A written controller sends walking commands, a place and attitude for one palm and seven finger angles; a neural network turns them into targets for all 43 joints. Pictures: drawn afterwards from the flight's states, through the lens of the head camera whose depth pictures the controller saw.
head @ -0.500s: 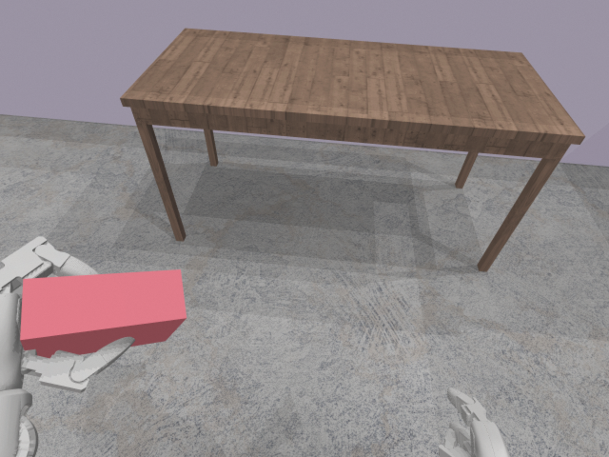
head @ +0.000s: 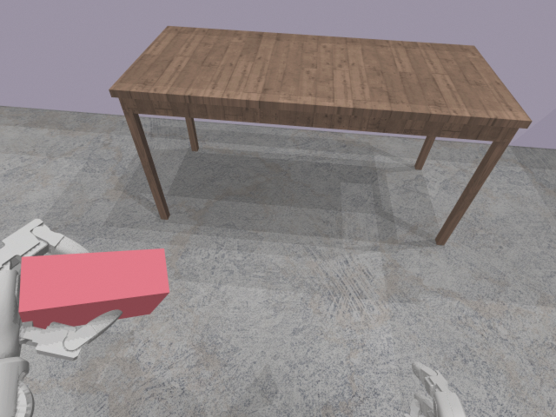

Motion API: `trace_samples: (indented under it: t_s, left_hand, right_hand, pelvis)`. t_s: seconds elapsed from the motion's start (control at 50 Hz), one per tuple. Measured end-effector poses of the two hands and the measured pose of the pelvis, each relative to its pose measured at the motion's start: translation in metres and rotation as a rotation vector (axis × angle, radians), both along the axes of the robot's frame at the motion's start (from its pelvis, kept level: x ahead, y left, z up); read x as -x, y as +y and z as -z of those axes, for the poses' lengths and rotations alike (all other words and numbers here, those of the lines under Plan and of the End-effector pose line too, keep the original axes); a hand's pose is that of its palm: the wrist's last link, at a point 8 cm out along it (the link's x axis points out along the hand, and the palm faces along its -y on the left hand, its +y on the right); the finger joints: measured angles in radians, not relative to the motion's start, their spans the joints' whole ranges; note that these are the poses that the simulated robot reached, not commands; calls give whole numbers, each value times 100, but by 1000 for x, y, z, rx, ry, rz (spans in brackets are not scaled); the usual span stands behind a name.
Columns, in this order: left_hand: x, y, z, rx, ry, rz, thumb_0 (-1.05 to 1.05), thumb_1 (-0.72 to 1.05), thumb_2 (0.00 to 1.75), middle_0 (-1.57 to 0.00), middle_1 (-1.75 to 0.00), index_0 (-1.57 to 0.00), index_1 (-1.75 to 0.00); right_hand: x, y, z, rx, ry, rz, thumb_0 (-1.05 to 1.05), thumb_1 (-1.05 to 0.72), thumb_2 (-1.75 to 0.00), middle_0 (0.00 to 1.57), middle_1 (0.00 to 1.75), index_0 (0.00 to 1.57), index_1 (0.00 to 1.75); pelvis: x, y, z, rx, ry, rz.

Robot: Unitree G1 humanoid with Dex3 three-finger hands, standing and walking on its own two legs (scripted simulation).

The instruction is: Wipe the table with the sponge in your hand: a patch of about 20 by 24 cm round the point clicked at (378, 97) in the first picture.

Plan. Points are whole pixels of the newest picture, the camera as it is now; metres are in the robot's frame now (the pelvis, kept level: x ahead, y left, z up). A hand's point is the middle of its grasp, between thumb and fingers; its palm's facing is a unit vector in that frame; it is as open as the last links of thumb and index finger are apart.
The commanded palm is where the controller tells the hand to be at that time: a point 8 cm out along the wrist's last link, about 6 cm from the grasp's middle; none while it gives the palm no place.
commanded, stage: walk to a spot facing it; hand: left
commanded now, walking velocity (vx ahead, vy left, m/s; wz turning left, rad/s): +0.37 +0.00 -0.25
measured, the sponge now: (118, 287) +0.23 +0.20 +0.14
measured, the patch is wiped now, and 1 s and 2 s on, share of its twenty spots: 0.00 0.00 0.00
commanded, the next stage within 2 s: turn to face it in 1.10 s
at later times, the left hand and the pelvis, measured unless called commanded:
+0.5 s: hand (137, 234) +0.29 +0.20 +0.15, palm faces +0.34 -0.85 -0.39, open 9.4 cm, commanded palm +0.24 +0.25 +0.18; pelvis +0.07 -0.03 +0.00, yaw -2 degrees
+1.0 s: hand (213, 134) +0.49 +0.14 +0.17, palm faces +0.25 -0.82 -0.51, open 9.4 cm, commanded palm +0.43 +0.19 +0.18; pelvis +0.23 -0.07 -0.01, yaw -9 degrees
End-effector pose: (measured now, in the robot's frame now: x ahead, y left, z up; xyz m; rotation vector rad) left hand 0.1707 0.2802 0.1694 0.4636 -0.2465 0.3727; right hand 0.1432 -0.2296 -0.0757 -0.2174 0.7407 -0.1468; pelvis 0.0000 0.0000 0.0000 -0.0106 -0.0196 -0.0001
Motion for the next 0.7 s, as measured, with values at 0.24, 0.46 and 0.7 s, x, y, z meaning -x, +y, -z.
trace_samples:
  t_s: [0.24,0.46,0.7]
  left_hand:
    - [-15,-9,-3,-21,-17,-19,0,-43,97,-82,-133,-82,-133]
    - [-70,-43,7,24,14,39,0,-43,98,-82,-134,-82,-133]
    - [-152,-23,-8,-52,-70,104,0,-43,98,-83,-134,-82,-133]
  right_hand:
    - [-8,-5,7,-8,-5,20,2,-91,-90,21,30,20,30]
    - [-32,-41,14,7,102,36,2,-91,-90,21,30,20,30]
    - [-108,-36,-2,47,10,124,2,-91,-90,20,29,20,30]
  pelvis:
    - [-14,-10,4,1,5,18]
    - [-56,-29,0,-25,28,31]
    - [-124,-11,8,-32,16,108]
